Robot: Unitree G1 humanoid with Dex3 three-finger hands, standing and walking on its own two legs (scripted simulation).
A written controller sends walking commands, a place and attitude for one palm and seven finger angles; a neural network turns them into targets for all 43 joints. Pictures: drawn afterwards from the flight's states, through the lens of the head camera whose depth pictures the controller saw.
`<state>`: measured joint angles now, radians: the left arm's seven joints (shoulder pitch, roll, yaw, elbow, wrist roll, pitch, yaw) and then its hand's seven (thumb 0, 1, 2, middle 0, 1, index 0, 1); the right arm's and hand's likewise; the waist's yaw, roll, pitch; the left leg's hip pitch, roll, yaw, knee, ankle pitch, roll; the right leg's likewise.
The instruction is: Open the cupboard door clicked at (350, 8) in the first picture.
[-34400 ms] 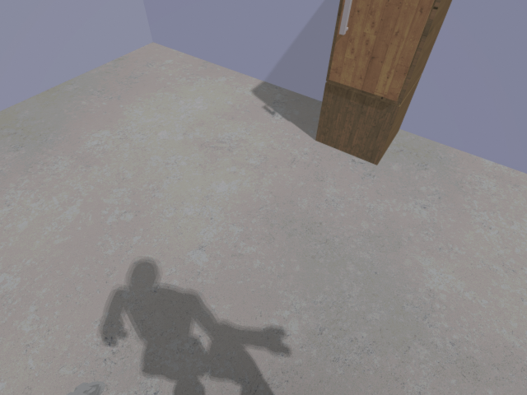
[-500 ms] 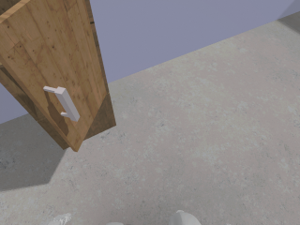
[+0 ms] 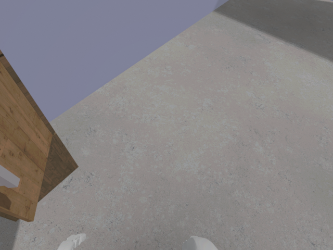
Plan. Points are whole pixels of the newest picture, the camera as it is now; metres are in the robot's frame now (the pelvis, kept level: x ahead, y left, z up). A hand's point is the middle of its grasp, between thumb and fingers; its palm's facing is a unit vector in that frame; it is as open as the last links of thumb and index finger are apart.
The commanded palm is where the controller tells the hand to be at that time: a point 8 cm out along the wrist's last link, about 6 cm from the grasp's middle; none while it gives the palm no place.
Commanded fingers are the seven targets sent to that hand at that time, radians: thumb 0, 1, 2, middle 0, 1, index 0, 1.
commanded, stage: walk to a spot facing it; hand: left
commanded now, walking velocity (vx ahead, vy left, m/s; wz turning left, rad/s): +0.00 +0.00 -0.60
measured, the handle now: out of the picture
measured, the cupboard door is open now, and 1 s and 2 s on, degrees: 45 45 45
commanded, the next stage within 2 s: turn to face it in 1.66 s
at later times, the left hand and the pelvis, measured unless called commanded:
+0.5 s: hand (105, 232) +0.18 +0.17 -0.19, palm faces -0.27 -0.95 -0.17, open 7.4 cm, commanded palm none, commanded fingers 0.00 0.90 0.90 -0.20 -0.30 -0.20 -0.30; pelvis +0.11 -0.01 -0.01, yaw -19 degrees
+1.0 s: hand (189, 136) +0.51 -0.07 -0.16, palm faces -0.55 -0.81 -0.20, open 7.4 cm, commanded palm none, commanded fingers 0.00 0.90 0.90 -0.20 -0.30 -0.20 -0.30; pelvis +0.28 -0.14 -0.01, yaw -31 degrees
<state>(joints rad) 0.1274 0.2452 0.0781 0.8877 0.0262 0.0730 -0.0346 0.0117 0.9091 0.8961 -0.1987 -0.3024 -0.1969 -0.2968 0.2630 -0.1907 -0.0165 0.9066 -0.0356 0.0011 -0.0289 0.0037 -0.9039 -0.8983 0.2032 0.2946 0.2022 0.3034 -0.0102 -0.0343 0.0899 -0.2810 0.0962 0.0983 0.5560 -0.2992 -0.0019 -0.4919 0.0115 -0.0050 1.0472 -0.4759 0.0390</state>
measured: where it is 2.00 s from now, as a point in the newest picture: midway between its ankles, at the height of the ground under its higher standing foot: (224, 173)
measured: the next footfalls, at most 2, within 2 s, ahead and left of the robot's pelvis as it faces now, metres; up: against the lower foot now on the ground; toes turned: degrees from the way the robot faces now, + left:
right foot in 0.18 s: +0.04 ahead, -0.15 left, +0.00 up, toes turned -12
left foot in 0.46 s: +0.22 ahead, +0.07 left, +0.00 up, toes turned -12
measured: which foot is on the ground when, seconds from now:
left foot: down 0.00-0.18, up 0.20-0.44, down 0.46-0.88, up 0.90-1.00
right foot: up 0.00-0.16, down 0.18-0.46, up 0.48-0.88, down 0.90-1.00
